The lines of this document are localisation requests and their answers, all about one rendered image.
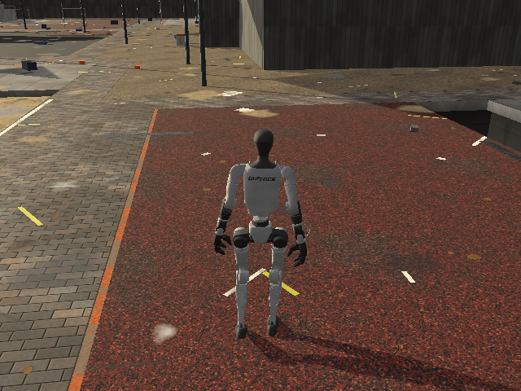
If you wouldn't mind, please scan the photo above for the right robot upper arm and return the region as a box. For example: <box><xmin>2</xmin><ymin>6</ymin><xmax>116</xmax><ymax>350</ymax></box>
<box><xmin>279</xmin><ymin>165</ymin><xmax>299</xmax><ymax>212</ymax></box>

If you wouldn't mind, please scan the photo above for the left robot hand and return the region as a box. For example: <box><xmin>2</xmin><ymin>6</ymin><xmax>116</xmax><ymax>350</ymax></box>
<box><xmin>212</xmin><ymin>233</ymin><xmax>232</xmax><ymax>255</ymax></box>

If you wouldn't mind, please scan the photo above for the robot left forearm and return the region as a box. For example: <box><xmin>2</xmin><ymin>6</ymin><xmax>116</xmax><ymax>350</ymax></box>
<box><xmin>215</xmin><ymin>197</ymin><xmax>232</xmax><ymax>235</ymax></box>

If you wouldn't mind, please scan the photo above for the left robot upper arm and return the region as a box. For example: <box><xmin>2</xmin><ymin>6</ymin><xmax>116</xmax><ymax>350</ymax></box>
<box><xmin>224</xmin><ymin>164</ymin><xmax>246</xmax><ymax>209</ymax></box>

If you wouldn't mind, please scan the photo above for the right robot hand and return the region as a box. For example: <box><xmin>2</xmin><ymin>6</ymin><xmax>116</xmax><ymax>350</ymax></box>
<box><xmin>287</xmin><ymin>242</ymin><xmax>307</xmax><ymax>267</ymax></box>

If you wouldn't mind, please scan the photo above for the robot head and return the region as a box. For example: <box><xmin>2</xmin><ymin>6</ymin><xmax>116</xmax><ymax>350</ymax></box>
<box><xmin>249</xmin><ymin>129</ymin><xmax>277</xmax><ymax>169</ymax></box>

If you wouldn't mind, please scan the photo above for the robot right forearm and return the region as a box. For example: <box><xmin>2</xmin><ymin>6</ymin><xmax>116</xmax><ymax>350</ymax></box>
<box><xmin>290</xmin><ymin>200</ymin><xmax>306</xmax><ymax>244</ymax></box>

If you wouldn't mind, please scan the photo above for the left robot thigh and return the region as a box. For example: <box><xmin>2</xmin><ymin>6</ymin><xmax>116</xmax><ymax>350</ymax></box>
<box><xmin>233</xmin><ymin>227</ymin><xmax>249</xmax><ymax>284</ymax></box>

